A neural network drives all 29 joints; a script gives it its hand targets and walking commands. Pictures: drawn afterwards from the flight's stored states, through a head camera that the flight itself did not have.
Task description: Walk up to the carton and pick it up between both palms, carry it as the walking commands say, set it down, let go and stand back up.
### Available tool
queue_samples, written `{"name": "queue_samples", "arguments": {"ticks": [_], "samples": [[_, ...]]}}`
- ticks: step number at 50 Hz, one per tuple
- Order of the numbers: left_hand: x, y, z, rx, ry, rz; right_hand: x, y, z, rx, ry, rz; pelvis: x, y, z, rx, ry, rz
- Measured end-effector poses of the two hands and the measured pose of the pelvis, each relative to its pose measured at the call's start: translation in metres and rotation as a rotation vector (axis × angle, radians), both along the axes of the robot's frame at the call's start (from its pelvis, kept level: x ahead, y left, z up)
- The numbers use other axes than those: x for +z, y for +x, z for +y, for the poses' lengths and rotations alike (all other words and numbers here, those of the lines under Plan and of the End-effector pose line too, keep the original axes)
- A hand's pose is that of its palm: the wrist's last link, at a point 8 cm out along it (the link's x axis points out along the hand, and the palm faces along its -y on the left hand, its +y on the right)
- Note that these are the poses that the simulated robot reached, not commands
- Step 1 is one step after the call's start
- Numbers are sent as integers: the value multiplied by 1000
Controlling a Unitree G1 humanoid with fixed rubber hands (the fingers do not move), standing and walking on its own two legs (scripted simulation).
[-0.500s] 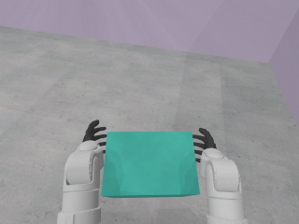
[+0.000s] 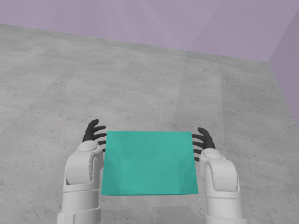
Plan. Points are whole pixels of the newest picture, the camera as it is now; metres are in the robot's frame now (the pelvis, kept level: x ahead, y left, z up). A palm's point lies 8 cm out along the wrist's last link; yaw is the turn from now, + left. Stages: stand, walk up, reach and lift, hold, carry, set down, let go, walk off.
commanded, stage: carry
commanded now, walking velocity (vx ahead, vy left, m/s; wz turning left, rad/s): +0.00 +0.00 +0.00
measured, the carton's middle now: (148, 166) +0.29 +0.01 -0.02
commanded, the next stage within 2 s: hold in 0.62 s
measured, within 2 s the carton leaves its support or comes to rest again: neither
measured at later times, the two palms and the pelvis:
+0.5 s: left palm (90, 146) +0.28 +0.16 +0.08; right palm (206, 154) +0.28 -0.14 +0.07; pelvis +0.00 +0.00 +0.00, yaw +0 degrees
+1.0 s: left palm (91, 142) +0.30 +0.17 +0.07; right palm (205, 169) +0.25 -0.13 +0.05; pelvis +0.00 +0.03 +0.00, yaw -6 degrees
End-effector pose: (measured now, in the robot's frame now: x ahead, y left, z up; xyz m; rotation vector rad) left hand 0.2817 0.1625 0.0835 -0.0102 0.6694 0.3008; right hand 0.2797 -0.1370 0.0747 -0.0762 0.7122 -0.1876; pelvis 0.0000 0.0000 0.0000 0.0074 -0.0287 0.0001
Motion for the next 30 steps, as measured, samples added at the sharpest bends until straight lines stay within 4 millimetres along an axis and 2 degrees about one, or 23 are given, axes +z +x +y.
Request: {"name": "queue_samples", "arguments": {"ticks": [30], "samples": [[1, 2, 2, 3, -3, -14, -1, 3, 2, 4, 5, -4, 0, 1, 1, 0, 0, 1]]}}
